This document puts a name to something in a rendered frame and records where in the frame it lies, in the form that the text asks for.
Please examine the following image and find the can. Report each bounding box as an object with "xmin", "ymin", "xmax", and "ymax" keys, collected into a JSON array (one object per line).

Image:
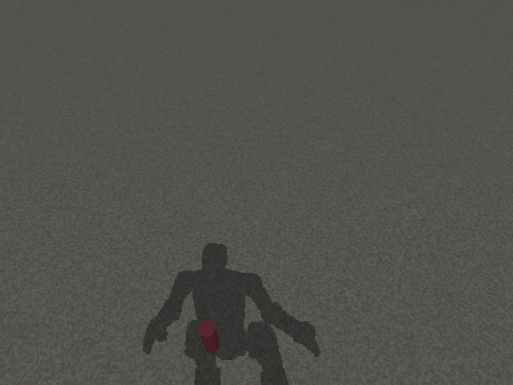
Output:
[{"xmin": 199, "ymin": 320, "xmax": 219, "ymax": 353}]

